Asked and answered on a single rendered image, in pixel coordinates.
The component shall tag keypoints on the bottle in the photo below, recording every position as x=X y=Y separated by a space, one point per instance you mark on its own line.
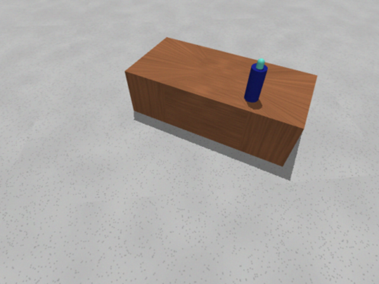
x=255 y=82

